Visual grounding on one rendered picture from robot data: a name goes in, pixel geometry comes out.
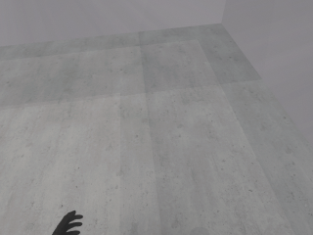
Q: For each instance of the left robot hand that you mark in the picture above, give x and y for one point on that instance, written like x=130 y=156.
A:
x=65 y=224

